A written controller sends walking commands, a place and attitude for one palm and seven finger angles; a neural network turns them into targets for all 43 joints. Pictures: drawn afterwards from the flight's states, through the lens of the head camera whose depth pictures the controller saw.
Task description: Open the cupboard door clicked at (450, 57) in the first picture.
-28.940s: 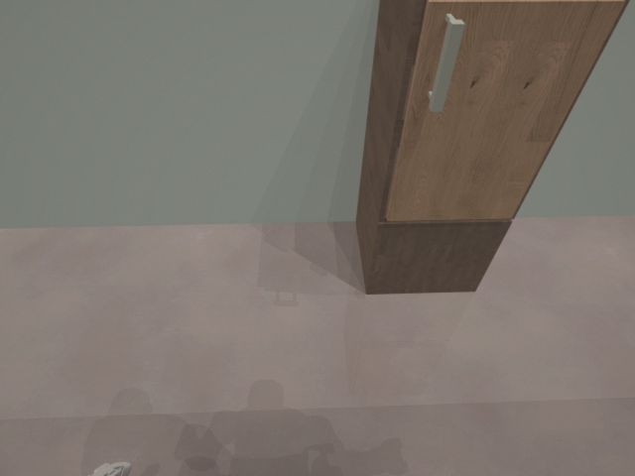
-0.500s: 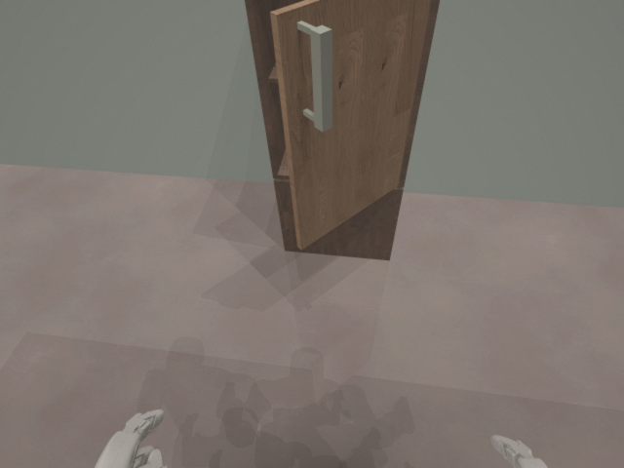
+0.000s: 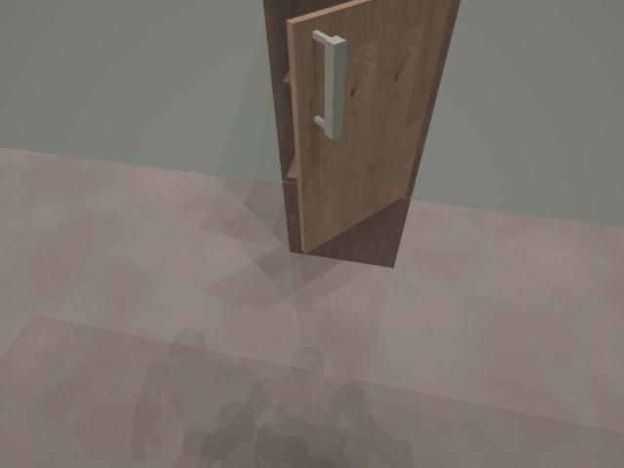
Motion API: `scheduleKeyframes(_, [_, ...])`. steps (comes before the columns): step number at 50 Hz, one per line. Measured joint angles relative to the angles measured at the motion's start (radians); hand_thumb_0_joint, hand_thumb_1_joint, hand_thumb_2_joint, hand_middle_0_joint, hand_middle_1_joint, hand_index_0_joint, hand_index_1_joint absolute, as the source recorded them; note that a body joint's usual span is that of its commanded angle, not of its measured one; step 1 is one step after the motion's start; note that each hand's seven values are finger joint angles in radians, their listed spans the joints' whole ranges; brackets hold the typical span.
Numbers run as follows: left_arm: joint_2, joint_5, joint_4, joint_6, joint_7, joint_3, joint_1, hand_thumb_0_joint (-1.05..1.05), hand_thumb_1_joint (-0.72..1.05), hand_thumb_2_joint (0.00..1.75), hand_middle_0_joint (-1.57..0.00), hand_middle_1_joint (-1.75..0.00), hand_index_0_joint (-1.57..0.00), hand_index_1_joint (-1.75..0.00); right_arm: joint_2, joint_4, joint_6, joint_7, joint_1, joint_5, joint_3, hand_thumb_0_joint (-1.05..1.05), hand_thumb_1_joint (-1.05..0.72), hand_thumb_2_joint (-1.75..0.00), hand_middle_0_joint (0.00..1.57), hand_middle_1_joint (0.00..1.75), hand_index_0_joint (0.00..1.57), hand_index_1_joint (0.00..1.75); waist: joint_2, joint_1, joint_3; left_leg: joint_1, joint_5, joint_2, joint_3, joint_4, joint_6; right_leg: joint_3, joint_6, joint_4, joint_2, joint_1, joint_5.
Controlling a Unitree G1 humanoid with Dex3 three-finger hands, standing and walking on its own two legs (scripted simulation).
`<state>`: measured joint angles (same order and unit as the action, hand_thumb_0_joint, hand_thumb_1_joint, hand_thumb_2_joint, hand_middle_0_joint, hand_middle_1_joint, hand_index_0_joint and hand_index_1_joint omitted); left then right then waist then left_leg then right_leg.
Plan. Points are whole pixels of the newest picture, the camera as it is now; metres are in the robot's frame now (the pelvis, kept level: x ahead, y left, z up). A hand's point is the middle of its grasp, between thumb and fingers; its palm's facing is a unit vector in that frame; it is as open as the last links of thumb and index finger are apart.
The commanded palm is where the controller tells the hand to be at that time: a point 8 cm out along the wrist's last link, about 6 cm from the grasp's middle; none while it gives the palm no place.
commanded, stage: let the arm hang, fingers relaxed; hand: left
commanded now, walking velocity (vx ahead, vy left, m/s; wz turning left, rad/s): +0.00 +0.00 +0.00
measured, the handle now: (326, 87) +0.70 +0.01 +0.13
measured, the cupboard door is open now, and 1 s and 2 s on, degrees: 48 48 48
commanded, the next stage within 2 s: look to check the result in 0.38 s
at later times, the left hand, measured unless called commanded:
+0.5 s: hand out of the picture +0.11 +0.23 -0.15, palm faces -0.04 -0.95 -0.30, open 7.4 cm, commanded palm none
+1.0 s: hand out of the picture +0.11 +0.24 -0.15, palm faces -0.04 -0.94 -0.34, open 7.4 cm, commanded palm none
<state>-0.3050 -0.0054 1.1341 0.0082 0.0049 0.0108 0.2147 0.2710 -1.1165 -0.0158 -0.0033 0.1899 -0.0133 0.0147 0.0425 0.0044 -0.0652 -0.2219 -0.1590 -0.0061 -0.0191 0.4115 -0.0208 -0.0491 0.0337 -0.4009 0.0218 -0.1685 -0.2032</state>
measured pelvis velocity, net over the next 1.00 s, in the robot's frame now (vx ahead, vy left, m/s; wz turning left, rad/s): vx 0.05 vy -0.01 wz -0.02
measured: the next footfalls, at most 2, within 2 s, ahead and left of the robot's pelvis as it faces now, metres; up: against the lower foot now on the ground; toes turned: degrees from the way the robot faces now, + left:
none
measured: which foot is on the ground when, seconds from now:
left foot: down 0.00-1.00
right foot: down 0.00-1.00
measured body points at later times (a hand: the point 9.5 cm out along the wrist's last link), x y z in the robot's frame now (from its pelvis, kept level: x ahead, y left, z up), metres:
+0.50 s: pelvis +0.03 +0.00 +0.01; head +0.05 -0.01 +0.45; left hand +0.11 +0.28 -0.13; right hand +0.09 -0.29 -0.14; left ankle +0.04 +0.11 -0.74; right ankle +0.01 -0.10 -0.74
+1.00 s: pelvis +0.05 -0.01 +0.01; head +0.07 -0.02 +0.46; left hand +0.12 +0.29 -0.13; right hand +0.12 -0.29 -0.14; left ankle +0.04 +0.11 -0.74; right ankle +0.01 -0.10 -0.74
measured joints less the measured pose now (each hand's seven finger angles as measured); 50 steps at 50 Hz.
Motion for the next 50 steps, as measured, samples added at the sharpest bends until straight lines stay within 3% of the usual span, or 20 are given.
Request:
scheduleKeyframes(16, [0.020,-0.001,-0.026,-0.025,-0.002,-0.010,-0.117,0.00,0.90,0.90,-0.20,-0.30,-0.20,-0.30,0.030,-0.013,0.018,0.004,-0.073,-0.002,-0.004,0.00,-0.90,-0.90,0.20,0.30,0.21,0.30,-0.018,0.013,0.014,0.054,0.007,-0.007,-0.009,-0.068,0.001,0.011,-0.005,0.047,-0.006,0.042,0.000])
scheduleKeyframes(50, [-0.007,0.000,0.004,-0.025,0.001,-0.008,-0.092,0.00,0.90,0.90,-0.20,-0.30,-0.20,-0.30,0.050,-0.016,0.018,0.000,-0.102,0.003,-0.011,0.00,-0.90,-0.90,0.20,0.30,0.21,0.30,-0.022,0.002,0.006,0.108,-0.009,-0.002,-0.015,-0.119,0.010,0.020,0.000,0.105,0.001,0.096,-0.010])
